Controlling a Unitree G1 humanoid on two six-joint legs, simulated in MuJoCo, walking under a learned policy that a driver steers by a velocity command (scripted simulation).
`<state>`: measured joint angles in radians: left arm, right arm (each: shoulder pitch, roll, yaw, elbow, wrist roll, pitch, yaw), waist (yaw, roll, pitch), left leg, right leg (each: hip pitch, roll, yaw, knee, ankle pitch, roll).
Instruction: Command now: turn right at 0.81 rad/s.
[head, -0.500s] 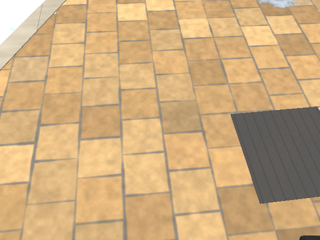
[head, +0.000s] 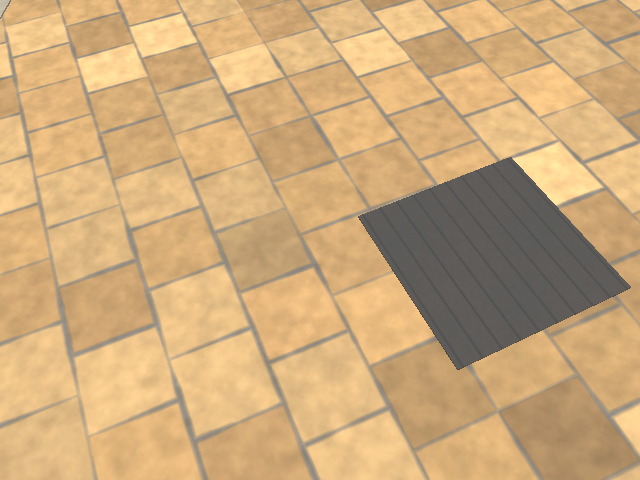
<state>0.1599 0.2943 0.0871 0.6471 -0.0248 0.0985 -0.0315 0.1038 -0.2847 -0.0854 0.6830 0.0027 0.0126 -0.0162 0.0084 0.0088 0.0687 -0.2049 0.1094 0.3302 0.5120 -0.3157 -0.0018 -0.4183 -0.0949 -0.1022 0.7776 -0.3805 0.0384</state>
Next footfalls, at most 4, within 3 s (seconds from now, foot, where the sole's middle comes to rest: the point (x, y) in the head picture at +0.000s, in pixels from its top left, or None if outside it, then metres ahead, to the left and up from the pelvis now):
0.04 right None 0.04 -0.12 -0.77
0.54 left None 0.18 0.05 -0.77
0.84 right None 0.06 -0.17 -0.77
1.26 left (354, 423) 0.54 -0.01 -0.77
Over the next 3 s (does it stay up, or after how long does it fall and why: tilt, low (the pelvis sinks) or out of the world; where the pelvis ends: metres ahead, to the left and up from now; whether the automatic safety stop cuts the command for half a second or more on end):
stays up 1.86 -0.22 -0.01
